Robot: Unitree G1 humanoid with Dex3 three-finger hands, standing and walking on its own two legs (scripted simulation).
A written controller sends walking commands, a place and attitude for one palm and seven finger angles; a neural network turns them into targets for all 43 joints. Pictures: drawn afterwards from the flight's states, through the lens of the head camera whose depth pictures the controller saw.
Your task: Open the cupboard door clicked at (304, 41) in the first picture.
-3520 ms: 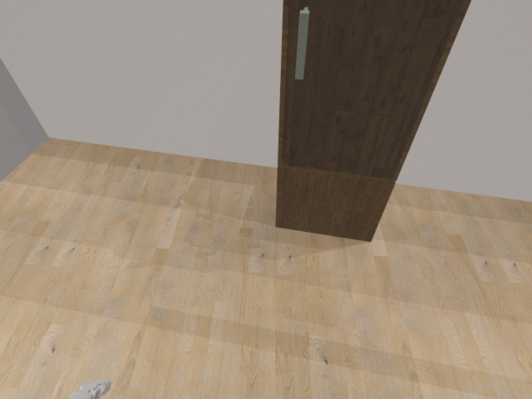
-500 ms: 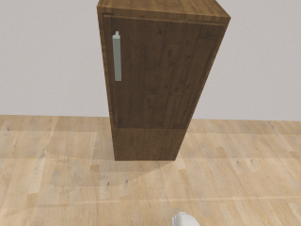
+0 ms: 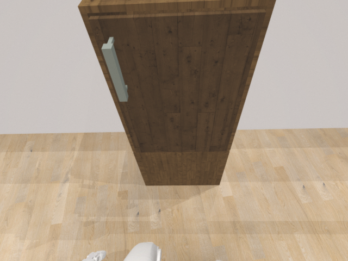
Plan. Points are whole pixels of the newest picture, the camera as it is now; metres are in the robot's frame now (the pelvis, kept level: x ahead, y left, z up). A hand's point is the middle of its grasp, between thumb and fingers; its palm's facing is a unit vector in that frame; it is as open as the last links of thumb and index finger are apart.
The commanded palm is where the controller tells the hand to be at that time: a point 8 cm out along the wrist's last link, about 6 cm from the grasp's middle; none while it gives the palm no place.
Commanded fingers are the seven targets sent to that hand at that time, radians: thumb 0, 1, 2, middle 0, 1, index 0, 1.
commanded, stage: come to a stop and stand still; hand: left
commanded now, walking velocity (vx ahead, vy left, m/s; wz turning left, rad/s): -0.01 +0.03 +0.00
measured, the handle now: (118, 71) +0.56 +0.18 +0.12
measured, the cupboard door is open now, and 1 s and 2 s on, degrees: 0 0 0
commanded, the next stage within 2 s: look again from close up in 1.26 s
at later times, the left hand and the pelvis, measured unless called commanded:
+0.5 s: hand out of the picture -0.09 +0.28 -0.17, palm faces +0.05 -0.98 -0.19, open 7.3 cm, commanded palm none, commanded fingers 0.00 0.90 0.90 -0.20 -0.30 -0.20 -0.30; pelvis -0.06 +0.09 +0.01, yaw -1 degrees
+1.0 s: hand out of the picture -0.12 +0.24 -0.17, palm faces +0.01 -0.99 -0.16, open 7.3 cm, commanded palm none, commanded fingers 0.00 0.90 0.90 -0.20 -0.30 -0.20 -0.30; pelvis -0.11 +0.08 +0.01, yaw -1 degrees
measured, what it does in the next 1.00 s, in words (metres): walks backwards: left foot, then right foot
